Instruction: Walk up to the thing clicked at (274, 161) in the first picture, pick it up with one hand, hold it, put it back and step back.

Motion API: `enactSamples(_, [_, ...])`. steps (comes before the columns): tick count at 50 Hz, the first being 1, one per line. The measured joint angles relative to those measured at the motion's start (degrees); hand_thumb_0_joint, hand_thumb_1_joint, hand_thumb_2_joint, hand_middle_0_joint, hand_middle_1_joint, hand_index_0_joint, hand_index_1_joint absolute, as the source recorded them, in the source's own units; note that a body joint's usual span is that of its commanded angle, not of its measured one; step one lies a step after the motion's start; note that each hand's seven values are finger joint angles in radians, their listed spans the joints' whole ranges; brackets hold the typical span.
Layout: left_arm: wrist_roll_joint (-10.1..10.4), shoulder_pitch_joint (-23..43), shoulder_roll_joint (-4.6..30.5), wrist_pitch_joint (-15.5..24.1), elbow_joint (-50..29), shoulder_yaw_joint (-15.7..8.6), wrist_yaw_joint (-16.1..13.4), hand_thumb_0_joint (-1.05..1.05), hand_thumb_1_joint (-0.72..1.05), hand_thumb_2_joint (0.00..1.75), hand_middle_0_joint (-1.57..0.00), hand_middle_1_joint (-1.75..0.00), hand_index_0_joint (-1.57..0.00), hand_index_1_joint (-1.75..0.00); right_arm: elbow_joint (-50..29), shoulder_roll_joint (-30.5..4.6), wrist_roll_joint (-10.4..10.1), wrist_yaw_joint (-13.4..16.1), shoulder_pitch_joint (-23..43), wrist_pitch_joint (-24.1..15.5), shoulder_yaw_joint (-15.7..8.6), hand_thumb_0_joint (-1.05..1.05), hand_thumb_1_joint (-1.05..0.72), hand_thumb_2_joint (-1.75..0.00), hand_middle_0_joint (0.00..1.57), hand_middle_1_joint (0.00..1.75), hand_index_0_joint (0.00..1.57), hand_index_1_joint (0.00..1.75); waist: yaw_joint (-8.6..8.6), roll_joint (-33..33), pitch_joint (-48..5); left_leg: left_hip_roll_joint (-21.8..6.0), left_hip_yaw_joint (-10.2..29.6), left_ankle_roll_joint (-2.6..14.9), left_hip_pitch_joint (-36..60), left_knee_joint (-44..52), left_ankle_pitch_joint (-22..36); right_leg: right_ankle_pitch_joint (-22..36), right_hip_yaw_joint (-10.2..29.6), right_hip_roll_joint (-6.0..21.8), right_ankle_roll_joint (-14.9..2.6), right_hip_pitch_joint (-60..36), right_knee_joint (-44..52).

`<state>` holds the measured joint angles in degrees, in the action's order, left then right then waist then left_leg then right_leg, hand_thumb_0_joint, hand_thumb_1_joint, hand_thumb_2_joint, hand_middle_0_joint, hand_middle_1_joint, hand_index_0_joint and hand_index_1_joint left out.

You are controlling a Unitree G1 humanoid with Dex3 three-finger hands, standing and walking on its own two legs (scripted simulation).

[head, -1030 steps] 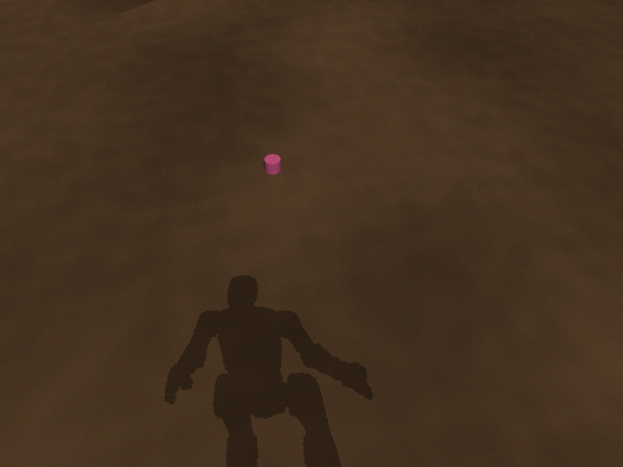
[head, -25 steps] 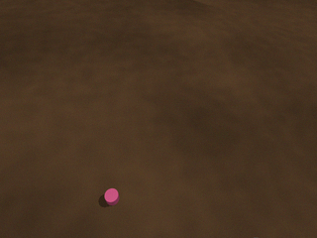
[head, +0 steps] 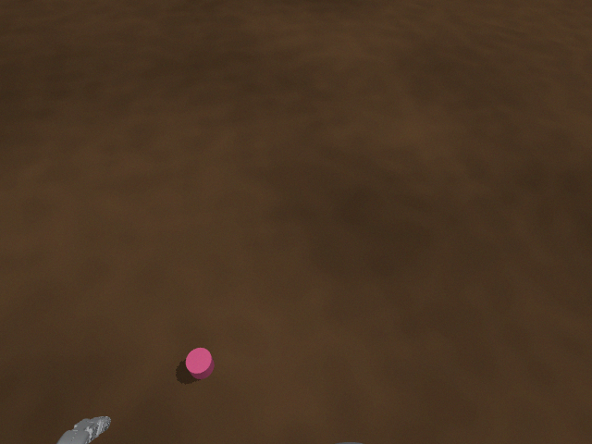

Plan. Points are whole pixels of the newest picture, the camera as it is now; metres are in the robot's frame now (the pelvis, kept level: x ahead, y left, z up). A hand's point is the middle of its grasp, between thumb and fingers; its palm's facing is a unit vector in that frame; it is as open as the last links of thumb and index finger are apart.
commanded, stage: walk up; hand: left
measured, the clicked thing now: (200, 363) +0.44 +0.26 -0.73
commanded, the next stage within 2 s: stand in 0.16 s
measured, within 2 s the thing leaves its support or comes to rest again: neither
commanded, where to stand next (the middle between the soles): +0.07 +0.02 m, yaw +1 degrees
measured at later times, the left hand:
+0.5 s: hand out of the picture +0.10 +0.26 -0.14, palm faces -0.01 -0.94 -0.33, open 7.3 cm
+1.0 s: hand out of the picture +0.08 +0.27 -0.14, palm faces -0.01 -0.94 -0.33, open 7.3 cm
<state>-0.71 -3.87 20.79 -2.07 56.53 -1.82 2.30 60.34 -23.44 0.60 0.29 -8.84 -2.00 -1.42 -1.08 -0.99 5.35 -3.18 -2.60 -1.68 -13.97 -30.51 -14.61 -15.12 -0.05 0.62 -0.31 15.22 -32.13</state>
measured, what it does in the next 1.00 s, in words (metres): stands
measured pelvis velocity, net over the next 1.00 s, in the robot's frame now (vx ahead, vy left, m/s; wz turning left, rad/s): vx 0.02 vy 0.02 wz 0.01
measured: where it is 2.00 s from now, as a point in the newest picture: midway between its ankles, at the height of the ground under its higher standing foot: outside the picture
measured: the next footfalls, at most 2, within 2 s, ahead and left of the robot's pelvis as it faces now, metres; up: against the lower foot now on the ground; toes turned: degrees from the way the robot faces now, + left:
none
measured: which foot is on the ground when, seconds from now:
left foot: down 0.00-1.00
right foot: down 0.00-1.00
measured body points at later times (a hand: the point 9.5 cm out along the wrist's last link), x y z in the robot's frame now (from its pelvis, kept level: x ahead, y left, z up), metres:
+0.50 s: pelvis +0.01 +0.01 +0.01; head +0.02 +0.00 +0.46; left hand +0.10 +0.31 -0.11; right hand +0.09 -0.29 -0.12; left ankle +0.02 +0.14 -0.73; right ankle +0.02 -0.12 -0.73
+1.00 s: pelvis +0.02 +0.02 +0.02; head +0.03 +0.02 +0.47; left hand +0.08 +0.32 -0.12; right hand +0.11 -0.29 -0.12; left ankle +0.02 +0.14 -0.73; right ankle +0.02 -0.12 -0.73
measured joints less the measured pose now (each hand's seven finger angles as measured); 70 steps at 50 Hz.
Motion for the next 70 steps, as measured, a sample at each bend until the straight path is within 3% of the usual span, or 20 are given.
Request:
enactSamples(8, [0.07,-0.45,0.43,-0.36,1.19,-0.37,0.19,0.00,0.91,0.90,-0.21,-0.30,-0.21,-0.30,1.11,0.57,0.09,0.02,-1.06,0.30,0.32,0.01,-0.90,-0.90,0.20,0.30,0.21,0.30,-0.24,0.11,-0.23,-0.50,-0.03,-0.03,0.28,0.59,0.29,0.69,0.00,-0.53,-0.26,-0.48,1.20])
enactSamples(13, [0.50,-0.64,-0.66,0.93,4.52,1.00,-0.29,0.01,0.91,0.90,-0.21,-0.30,-0.21,-0.30,2.66,1.18,0.05,-0.79,-0.14,0.96,0.92,0.01,-0.90,-0.90,0.20,0.30,0.21,0.30,-0.56,1.25,-0.91,-0.35,0.26,-0.33,2.73,4.81,2.20,2.91,-0.41,-0.45,0.24,-3.55,6.36])
enactSamples(24, [0.80,-0.38,-1.14,2.72,8.27,1.81,-1.13,0.00,0.91,0.90,-0.21,-0.30,-0.21,-0.30,4.20,3.50,-0.04,-1.51,3.31,0.62,1.77,0.01,-0.90,-0.90,0.20,0.30,0.21,0.30,0.55,1.87,-1.90,0.50,0.09,0.15,6.51,10.49,4.62,5.31,-0.43,0.27,0.97,-7.45,12.05])
enactSamples(35, [0.51,-1.47,-0.50,2.91,9.33,1.71,-1.55,0.00,0.91,0.90,-0.21,-0.30,-0.21,-0.30,4.51,3.30,0.08,-1.51,4.55,0.69,1.33,0.01,-0.90,-0.90,0.20,0.30,0.21,0.30,1.33,1.44,-2.44,1.12,0.18,0.52,6.99,12.14,5.25,5.79,-0.57,0.85,1.42,-8.00,13.58])
enactSamples(70, [0.42,-1.64,-0.88,2.72,8.70,2.09,-1.92,0.00,0.91,0.90,-0.21,-0.30,-0.21,-0.30,5.25,3.06,-0.07,-1.37,3.67,1.17,1.33,0.01,-0.90,-0.90,0.20,0.30,0.21,0.30,0.73,1.41,-2.41,1.52,0.38,0.88,7.52,12.62,4.73,5.53,-0.80,1.24,1.81,-8.97,14.74])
